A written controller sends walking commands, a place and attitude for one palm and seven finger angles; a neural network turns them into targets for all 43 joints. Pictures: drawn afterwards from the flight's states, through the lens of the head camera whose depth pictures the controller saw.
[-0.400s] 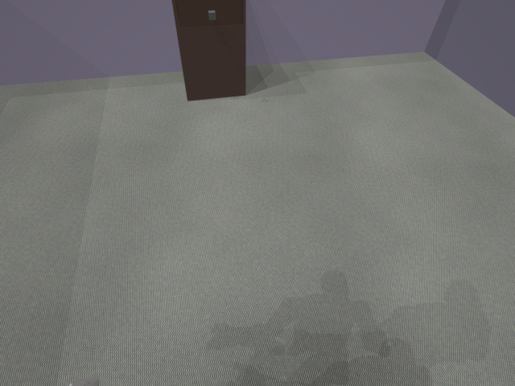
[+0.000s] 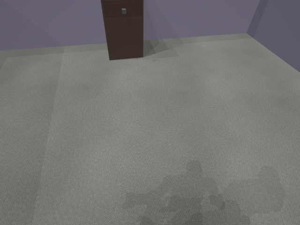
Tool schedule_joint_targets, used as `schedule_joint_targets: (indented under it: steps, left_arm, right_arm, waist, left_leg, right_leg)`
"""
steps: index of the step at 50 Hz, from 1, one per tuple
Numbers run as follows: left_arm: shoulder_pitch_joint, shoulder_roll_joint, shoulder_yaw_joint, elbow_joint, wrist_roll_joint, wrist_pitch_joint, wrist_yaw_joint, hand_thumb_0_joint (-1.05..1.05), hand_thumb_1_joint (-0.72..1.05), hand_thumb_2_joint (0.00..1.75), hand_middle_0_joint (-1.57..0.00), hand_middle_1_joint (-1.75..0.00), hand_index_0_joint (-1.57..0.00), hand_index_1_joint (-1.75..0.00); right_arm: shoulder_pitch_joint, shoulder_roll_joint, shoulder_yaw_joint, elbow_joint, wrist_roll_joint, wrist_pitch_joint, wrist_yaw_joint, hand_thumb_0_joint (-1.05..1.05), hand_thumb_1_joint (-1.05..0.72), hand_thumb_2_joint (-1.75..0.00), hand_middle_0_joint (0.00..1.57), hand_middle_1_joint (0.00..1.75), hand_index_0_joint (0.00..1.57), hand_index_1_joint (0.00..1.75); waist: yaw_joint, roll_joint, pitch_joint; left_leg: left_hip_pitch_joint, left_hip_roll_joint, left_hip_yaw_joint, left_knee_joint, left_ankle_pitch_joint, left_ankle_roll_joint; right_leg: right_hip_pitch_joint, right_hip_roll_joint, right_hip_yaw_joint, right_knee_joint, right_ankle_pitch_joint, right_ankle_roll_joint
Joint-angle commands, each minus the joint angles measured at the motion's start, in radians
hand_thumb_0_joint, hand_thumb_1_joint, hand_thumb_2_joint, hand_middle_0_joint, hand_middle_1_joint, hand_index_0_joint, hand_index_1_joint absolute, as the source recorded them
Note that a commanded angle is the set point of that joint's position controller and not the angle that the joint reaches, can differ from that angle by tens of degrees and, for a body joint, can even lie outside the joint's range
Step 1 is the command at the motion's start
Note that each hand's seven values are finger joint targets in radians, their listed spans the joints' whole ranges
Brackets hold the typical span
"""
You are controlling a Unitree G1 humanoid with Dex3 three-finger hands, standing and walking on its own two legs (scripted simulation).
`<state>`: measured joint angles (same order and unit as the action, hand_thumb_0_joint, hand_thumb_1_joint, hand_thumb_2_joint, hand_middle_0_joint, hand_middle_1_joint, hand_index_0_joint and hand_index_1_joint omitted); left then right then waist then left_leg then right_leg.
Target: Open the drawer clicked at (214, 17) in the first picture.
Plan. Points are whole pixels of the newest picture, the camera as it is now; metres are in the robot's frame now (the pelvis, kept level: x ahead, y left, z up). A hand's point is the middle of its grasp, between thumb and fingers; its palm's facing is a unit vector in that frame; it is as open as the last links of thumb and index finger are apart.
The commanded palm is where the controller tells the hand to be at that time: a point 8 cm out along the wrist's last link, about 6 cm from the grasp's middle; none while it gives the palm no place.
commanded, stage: stand and wait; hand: left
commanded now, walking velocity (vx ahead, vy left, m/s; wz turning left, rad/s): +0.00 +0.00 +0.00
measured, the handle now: (123, 10) +2.10 +0.41 -0.19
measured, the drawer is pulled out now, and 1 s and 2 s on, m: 0.00 0.00 0.00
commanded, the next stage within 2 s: look at it before walking up in 0.42 s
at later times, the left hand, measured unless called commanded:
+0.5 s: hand out of the picture +0.07 +0.24 -0.15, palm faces -0.03 -0.94 -0.34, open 7.4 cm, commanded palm none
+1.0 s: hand out of the picture +0.07 +0.24 -0.15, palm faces -0.02 -0.94 -0.33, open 7.4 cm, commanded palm none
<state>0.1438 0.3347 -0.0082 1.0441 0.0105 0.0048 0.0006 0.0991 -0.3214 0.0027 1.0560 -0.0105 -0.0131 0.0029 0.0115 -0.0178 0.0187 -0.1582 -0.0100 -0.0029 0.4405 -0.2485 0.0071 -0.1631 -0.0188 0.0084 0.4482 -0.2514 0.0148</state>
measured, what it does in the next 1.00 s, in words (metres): stands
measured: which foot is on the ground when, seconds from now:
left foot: down 0.00-1.00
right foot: down 0.00-1.00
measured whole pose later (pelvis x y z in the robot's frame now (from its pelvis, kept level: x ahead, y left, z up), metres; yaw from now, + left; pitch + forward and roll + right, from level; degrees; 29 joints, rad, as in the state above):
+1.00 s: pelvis +0.00 -0.01 +0.00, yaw +0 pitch -2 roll +0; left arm 0.14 0.34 0.00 1.09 0.01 0.00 0.00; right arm 0.11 -0.33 0.01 1.12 0.00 -0.01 0.00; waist 0.01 -0.01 0.03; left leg -0.13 0.01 0.00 0.37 -0.21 -0.01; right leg -0.14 0.00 0.01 0.39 -0.21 0.00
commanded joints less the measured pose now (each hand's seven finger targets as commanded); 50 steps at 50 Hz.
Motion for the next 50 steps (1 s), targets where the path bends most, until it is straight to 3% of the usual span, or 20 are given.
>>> schedule_joint_targets:
  steps: [1,12,50]
  left_arm:
    - [-0.051,0.206,0.045,-0.065,0.001,-0.026,0.012,0.00,0.90,0.90,-0.20,-0.30,-0.20,-0.30]
    - [-0.049,0.213,0.042,-0.031,0.000,-0.027,0.010,0.00,0.90,0.90,-0.20,-0.30,-0.20,-0.30]
    - [-0.048,0.213,0.043,-0.022,0.001,-0.031,0.011,0.00,0.90,0.90,-0.20,-0.30,-0.20,-0.30]
  right_arm:
    - [-0.053,-0.214,-0.047,-0.065,-0.001,-0.021,-0.017,0.00,-0.90,-0.90,0.20,0.30,0.20,0.30]
    - [-0.033,-0.222,-0.041,-0.023,0.001,-0.019,-0.014,0.00,-0.90,-0.90,0.20,0.30,0.20,0.30]
    - [-0.040,-0.223,-0.038,-0.008,0.004,-0.019,-0.016,0.00,-0.90,-0.90,0.20,0.30,0.20,0.30]
  waist:
    - [-0.010,0.023,-0.054]
    - [-0.011,0.006,-0.038]
    - [-0.010,0.017,-0.046]
  left_leg:
    - [0.000,0.116,-0.090,-0.085,0.160,0.034]
    - [-0.007,0.118,-0.096,-0.107,0.109,0.028]
    - [0.042,0.129,-0.087,-0.122,0.185,0.020]
  right_leg:
    - [0.007,-0.098,0.087,-0.080,0.149,-0.045]
    - [-0.001,-0.099,0.101,-0.107,0.093,-0.047]
    - [0.018,-0.099,0.099,-0.124,0.187,-0.045]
